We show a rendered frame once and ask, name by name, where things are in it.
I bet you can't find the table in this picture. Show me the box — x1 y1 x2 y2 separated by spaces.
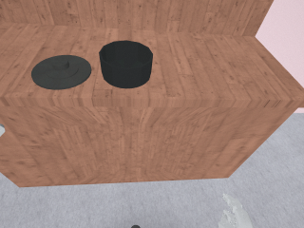
0 0 304 188

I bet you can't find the pot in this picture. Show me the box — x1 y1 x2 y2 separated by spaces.
99 40 153 89

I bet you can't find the knob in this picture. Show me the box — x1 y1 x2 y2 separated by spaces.
51 57 69 71

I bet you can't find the lid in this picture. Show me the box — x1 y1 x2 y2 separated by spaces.
31 55 92 90

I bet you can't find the robot right hand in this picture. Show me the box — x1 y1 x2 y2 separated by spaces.
218 193 255 228

